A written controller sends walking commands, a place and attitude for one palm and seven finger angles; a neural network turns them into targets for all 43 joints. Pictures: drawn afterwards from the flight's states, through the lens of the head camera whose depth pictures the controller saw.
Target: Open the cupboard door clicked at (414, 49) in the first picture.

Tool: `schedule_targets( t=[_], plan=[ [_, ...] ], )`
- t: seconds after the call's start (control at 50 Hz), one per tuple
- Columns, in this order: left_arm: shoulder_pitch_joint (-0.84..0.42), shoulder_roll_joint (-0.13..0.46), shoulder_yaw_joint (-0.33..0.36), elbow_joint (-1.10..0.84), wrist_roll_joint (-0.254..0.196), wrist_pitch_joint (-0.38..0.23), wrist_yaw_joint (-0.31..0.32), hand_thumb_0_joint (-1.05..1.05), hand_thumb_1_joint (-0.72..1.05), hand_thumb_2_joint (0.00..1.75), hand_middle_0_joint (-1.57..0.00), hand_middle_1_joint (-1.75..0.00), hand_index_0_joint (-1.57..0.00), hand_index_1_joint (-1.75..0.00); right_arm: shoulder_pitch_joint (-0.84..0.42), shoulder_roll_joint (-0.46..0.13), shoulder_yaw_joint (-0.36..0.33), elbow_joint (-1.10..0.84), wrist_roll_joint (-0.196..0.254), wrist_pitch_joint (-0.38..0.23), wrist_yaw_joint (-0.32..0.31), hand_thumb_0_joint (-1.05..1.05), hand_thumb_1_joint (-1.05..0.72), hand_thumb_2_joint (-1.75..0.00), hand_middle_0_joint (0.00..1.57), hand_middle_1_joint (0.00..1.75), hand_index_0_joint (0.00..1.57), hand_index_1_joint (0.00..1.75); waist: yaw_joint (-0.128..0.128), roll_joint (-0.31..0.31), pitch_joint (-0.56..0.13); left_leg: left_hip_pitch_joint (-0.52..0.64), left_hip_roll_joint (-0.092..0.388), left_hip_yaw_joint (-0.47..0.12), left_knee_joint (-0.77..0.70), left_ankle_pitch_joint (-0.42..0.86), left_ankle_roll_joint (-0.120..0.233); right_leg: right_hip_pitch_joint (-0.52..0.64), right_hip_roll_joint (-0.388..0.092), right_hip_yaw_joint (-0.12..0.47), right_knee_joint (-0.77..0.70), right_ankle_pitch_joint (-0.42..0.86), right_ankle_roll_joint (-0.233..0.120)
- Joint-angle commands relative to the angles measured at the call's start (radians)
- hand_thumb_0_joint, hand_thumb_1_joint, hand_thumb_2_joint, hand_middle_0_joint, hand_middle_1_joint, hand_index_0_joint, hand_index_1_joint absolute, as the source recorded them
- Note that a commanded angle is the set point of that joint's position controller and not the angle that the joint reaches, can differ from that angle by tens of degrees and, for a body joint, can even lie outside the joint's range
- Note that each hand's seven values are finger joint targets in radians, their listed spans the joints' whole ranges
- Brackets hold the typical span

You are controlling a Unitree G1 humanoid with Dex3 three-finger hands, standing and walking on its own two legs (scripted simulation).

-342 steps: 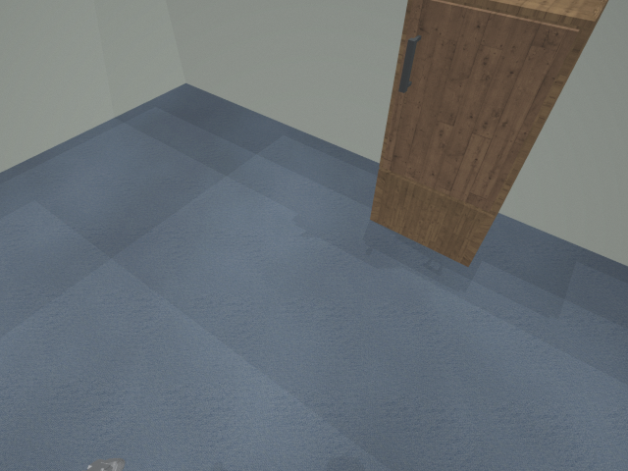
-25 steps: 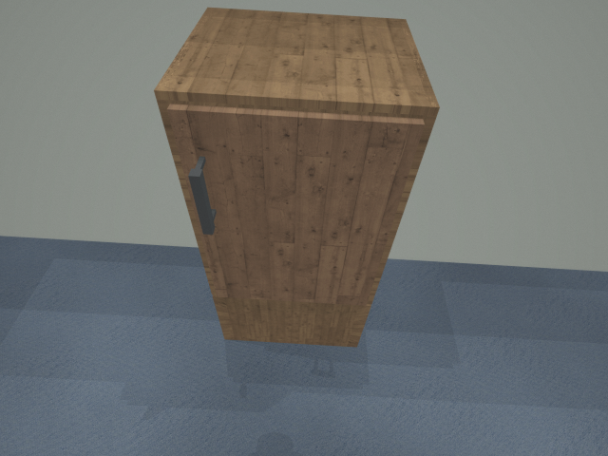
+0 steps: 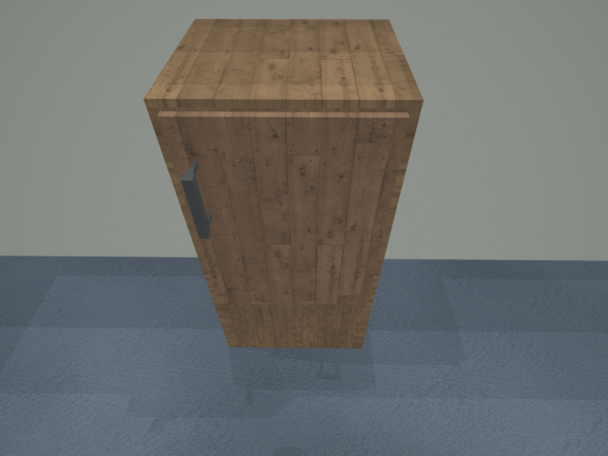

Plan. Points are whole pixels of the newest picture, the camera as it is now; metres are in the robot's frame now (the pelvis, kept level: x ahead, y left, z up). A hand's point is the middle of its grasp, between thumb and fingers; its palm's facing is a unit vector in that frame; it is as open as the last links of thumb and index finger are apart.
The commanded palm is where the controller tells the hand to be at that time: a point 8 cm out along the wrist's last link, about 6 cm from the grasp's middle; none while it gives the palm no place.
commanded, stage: look again from close up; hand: left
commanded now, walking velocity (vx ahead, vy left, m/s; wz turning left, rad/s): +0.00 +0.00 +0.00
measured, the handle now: (199, 201) +0.57 +0.24 -0.01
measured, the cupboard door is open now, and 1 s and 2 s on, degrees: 0 0 0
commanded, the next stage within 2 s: raise the hand with hooked fingers in 0.20 s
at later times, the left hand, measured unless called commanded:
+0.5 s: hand (165, 445) +0.15 +0.18 -0.02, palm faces +0.27 -0.96 -0.11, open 7.5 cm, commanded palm +0.09 +0.23 -0.06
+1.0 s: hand (151, 435) +0.16 +0.21 -0.05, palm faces +0.02 -1.00 -0.08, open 10.3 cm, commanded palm +0.13 +0.27 -0.04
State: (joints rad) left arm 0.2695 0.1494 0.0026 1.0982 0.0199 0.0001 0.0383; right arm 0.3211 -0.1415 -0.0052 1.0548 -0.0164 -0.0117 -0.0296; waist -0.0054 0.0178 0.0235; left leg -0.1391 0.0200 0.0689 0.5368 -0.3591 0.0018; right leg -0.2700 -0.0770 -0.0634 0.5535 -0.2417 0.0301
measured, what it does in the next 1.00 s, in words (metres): lowers itself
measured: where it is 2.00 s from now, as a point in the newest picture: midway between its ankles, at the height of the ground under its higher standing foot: outside the picture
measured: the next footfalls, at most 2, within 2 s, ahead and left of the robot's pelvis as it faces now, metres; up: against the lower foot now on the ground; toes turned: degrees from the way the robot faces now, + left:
none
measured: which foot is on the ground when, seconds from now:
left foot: down 0.00-1.00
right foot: down 0.00-1.00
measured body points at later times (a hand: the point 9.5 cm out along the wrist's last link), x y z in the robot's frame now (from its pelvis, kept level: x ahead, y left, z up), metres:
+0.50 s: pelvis -0.04 -0.02 -0.01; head -0.04 -0.03 +0.44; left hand +0.13 +0.23 -0.01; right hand +0.07 -0.27 -0.12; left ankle -0.04 +0.11 -0.73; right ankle +0.03 -0.14 -0.73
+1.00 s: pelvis -0.04 -0.01 -0.10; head +0.02 +0.01 +0.35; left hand +0.15 +0.26 -0.04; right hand +0.17 -0.19 -0.17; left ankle -0.04 +0.11 -0.73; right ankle +0.03 -0.13 -0.73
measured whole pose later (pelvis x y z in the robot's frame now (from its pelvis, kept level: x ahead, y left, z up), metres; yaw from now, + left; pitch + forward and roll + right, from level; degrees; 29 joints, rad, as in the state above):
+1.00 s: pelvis -0.04 -0.01 -0.10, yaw +6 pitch +14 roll -3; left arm 0.31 0.28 0.20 0.00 -0.27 -0.35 -0.37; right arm 0.21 -0.19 0.06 0.52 0.02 -0.25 -0.04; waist 0.03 0.02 -0.12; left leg -0.92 0.01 -0.08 1.26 -0.59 -0.01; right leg -0.96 -0.03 -0.07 1.17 -0.45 0.01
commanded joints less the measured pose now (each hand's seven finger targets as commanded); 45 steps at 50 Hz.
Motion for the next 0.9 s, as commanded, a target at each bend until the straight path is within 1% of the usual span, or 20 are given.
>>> schedule_targets(
  t=[0.0, 0.26, 0.28, 0.3, 0.32, 0.34, 0.36, 0.38, 0.4, 0.42, 0.44, 0.5, 0.54, 0.58, 0.6, 0.64, 0.72, 0.76, 0.82, 0.88],
  plan=[
    [0.053, 0.095, 0.013, -0.045, -0.005, -0.015, -0.002, 0.00, 0.90, 0.90, -0.20, -0.30, -0.20, -0.30, 0.065, -0.088, -0.013, -0.040, 0.002, -0.016, 0.000, 0.00, -0.90, -0.90, 0.20, 0.30, 0.20, 0.30, 0.002, -0.033, 0.090, -0.167, 0.067, -0.091, -0.180, 0.092, 0.025, 0.059, -0.032, 0.069, -0.116, 0.042, -0.056],
    [0.067, 0.095, 0.018, -0.043, -0.006, -0.020, -0.005, 0.00, 0.90, 0.90, -0.20, -0.30, -0.20, -0.30, 0.087, -0.085, -0.009, -0.002, 0.004, -0.014, 0.002, 0.00, -0.90, -0.90, 0.20, 0.30, 0.20, 0.30, 0.002, -0.020, 0.080, -0.146, 0.065, -0.076, -0.201, 0.075, 0.016, 0.071, -0.043, 0.075, -0.172, 0.015, -0.054],
    [0.153, 0.135, 0.017, -0.001, -0.003, -0.029, 0.036, 0.00, 0.90, 0.90, -0.20, -0.30, -0.20, -0.30, -0.037, -0.130, -0.014, -0.058, 0.005, -0.022, 0.008, 0.00, -0.90, -0.90, 0.20, 0.30, 0.20, 0.30, 0.056, -0.131, 0.125, -0.201, 0.089, -0.031, -0.017, 0.162, -0.011, 0.058, -0.089, 0.107, -0.089, 0.456, -0.051],
    [-0.652, 0.340, 0.132, -1.557, -0.226, -0.268, 0.011, 0.00, 0.88, 0.89, -0.20, -0.32, -0.20, -0.32, -0.082, -0.291, -0.021, -0.417, 0.066, -0.185, -0.040, 0.00, -0.90, -0.90, 0.20, 0.30, 0.20, 0.30, -0.075, 0.126, -0.392, 0.035, -0.016, -0.045, -0.149, 0.185, 0.016, 0.186, 0.003, 0.080, -0.086, 0.183, -0.045],
    [-0.191, 0.290, 0.130, -1.292, -0.143, -0.210, 0.069, 0.00, 0.85, 0.88, -0.20, -0.33, -0.20, -0.33, -0.167, -0.201, -0.004, -0.359, 0.066, -0.274, -0.077, 0.00, -0.90, -0.90, 0.20, 0.30, 0.20, 0.30, 0.013, 0.226, -0.351, -0.020, -0.023, -0.012, -0.161, 0.144, 0.023, 0.160, 0.052, 0.042, -0.032, 0.018, -0.079],
    [0.065, 0.065, 0.033, -1.110, -0.174, -0.079, 0.102, 0.00, 0.83, 0.87, -0.21, -0.34, -0.21, -0.34, -0.150, -0.153, -0.019, -0.362, 0.087, -0.307, -0.072, 0.00, -0.90, -0.90, 0.20, 0.30, 0.20, 0.30, -0.016, 0.176, -0.127, -0.181, -0.007, -0.039, -0.172, 0.008, -0.010, 0.039, 0.051, -0.024, -0.047, -0.073, -0.057],
    [0.051, -0.004, -0.011, -1.086, -0.205, -0.077, 0.086, 0.00, 0.81, 0.86, -0.21, -0.36, -0.21, -0.36, -0.110, -0.173, -0.010, -0.335, 0.099, -0.326, -0.071, 0.00, -0.90, -0.90, 0.20, 0.30, 0.20, 0.30, -0.030, 0.035, 0.004, -0.230, -0.022, -0.054, -0.154, -0.046, -0.008, -0.026, 0.059, -0.040, -0.070, -0.105, -0.037],
    [-0.020, 0.064, 0.035, -1.117, -0.213, -0.136, 0.073, 0.00, 0.78, 0.85, -0.21, -0.37, -0.21, -0.37, -0.136, -0.208, -0.023, -0.382, 0.086, -0.351, -0.072, 0.00, -0.90, -0.90, 0.20, 0.30, 0.20, 0.30, -0.050, -0.054, 0.095, -0.279, -0.031, -0.081, -0.100, -0.085, 0.004, -0.113, 0.053, -0.027, -0.084, -0.213, -0.026],
    [-0.011, 0.103, 0.083, -1.096, -0.208, -0.203, 0.048, 0.00, 0.76, 0.84, -0.21, -0.39, -0.21, -0.39, -0.113, -0.231, -0.039, -0.399, 0.066, -0.366, -0.068, 0.00, -0.90, -0.90, 0.20, 0.30, 0.20, 0.30, -0.053, -0.158, 0.051, -0.308, -0.040, -0.069, -0.035, -0.093, 0.007, -0.170, 0.048, -0.019, -0.077, -0.309, -0.020],
    [0.017, 0.074, 0.083, -1.035, -0.206, -0.271, 0.011, 0.00, 0.74, 0.83, -0.21, -0.40, -0.21, -0.40, -0.117, -0.230, -0.045, -0.427, 0.047, -0.379, -0.061, 0.00, -0.90, -0.90, 0.20, 0.30, 0.20, 0.30, -0.048, -0.228, 0.057, -0.369, -0.046, -0.064, 0.040, -0.099, 0.008, -0.245, 0.049, -0.019, -0.036, -0.369, -0.018],
    [0.052, 0.081, 0.115, -0.951, -0.210, -0.343, -0.037, 0.00, 0.71, 0.82, -0.21, -0.42, -0.21, -0.42, -0.114, -0.225, -0.056, -0.461, 0.040, -0.395, -0.046, 0.00, -0.90, -0.90, 0.20, 0.30, 0.20, 0.30, -0.027, -0.190, 0.044, -0.426, -0.061, -0.049, 0.113, -0.100, -0.001, -0.294, 0.038, 0.011, 0.002, -0.405, -0.022],
    [0.217, 0.055, 0.173, -0.838, -0.254, -0.593, -0.233, 0.00, 0.64, 0.79, -0.22, -0.47, -0.22, -0.47, -0.138, -0.215, -0.090, -0.545, 0.021, -0.416, 0.005, 0.00, -0.90, -0.90, 0.20, 0.30, 0.20, 0.30, 0.049, -0.268, -0.128, -0.622, -0.063, -0.036, 0.317, -0.097, -0.011, -0.349, 0.035, 0.076, 0.180, -0.449, -0.040],
    [0.239, 0.120, 0.235, -0.787, -0.279, -0.700, -0.383, 0.00, 0.60, 0.77, -0.22, -0.50, -0.22, -0.50, -0.149, -0.238, -0.105, -0.603, 0.025, -0.404, 0.037, 0.00, -0.90, -0.90, 0.20, 0.30, 0.20, 0.30, 0.061, -0.143, -0.181, -0.709, -0.075, -0.032, 0.433, -0.084, -0.011, -0.356, 0.019, 0.144, 0.274, -0.370, -0.069],
    [0.196, 0.175, 0.266, -0.872, -0.311, -0.647, -0.444, 0.00, 0.55, 0.75, -0.22, -0.53, -0.22, -0.53, -0.194, -0.242, -0.103, -0.690, 0.049, -0.375, 0.035, 0.00, -0.90, -0.90, 0.20, 0.30, 0.20, 0.30, 0.084, -0.078, -0.245, -0.788, -0.091, -0.002, 0.445, -0.181, 0.003, -0.367, 0.007, 0.177, 0.271, -0.496, -0.059],
    [0.173, 0.172, 0.251, -0.925, -0.331, -0.591, -0.451, 0.00, 0.53, 0.74, -0.23, -0.54, -0.23, -0.54, -0.210, -0.246, -0.097, -0.739, 0.062, -0.357, 0.027, 0.00, -0.90, -0.90, 0.20, 0.30, 0.20, 0.30, 0.080, -0.084, -0.226, -0.793, -0.095, -0.003, 0.423, -0.246, 0.005, -0.385, 0.014, 0.176, 0.245, -0.600, -0.055],
    [0.069, 0.213, 0.269, -1.114, -0.359, -0.522, -0.426, 0.00, 0.48, 0.72, -0.23, -0.57, -0.23, -0.57, -0.208, -0.259, -0.092, -0.803, 0.064, -0.333, 0.007, 0.00, -0.90, -0.90, 0.20, 0.30, 0.20, 0.30, 0.061, -0.062, -0.248, -0.785, -0.086, -0.025, 0.431, -0.276, 0.015, -0.429, 0.034, 0.161, 0.286, -0.615, -0.053],
    [-0.045, 0.228, 0.253, -1.423, -0.305, -0.546, -0.302, 0.00, 0.39, 0.68, -0.24, -0.63, -0.24, -0.63, -0.135, -0.223, -0.069, -0.794, 0.047, -0.307, -0.019, 0.00, -0.90, -0.90, 0.20, 0.30, 0.20, 0.30, 0.007, 0.056, -0.302, -0.732, -0.052, -0.068, 0.451, -0.241, 0.024, -0.478, 0.059, 0.123, 0.349, -0.486, -0.052],
    [-0.091, 0.235, 0.226, -1.467, -0.276, -0.569, -0.282, 0.00, 0.34, 0.66, -0.24, -0.66, -0.24, -0.66, -0.120, -0.231, -0.054, -0.770, 0.037, -0.303, -0.029, 0.00, -0.90, -0.90, 0.20, 0.30, 0.20, 0.30, -0.030, 0.047, -0.289, -0.725, -0.038, -0.098, 0.464, -0.232, 0.027, -0.530, 0.076, 0.089, 0.389, -0.433, -0.056],
    [-0.061, 0.207, 0.180, -1.391, -0.263, -0.551, -0.323, 0.00, 0.27, 0.63, -0.25, -0.70, -0.25, -0.70, -0.104, -0.242, -0.044, -0.719, 0.038, -0.311, -0.032, 0.00, -0.90, -0.90, 0.20, 0.30, 0.20, 0.30, -0.054, 0.084, -0.303, -0.696, -0.034, -0.121, 0.482, -0.135, 0.025, -0.562, 0.091, 0.029, 0.443, -0.275, -0.055],
    [-0.019, 0.240, 0.228, -1.283, -0.281, -0.460, -0.392, 0.00, 0.20, 0.60, -0.25, -0.75, -0.25, -0.75, -0.108, -0.254, -0.042, -0.692, 0.045, -0.309, -0.036, 0.00, -0.90, -0.90, 0.20, 0.30, 0.20, 0.30, -0.032, 0.034, -0.351, -0.707, -0.035, -0.126, 0.484, -0.069, 0.020, -0.513, 0.091, 0.014, 0.441, -0.222, -0.052]
  ],
)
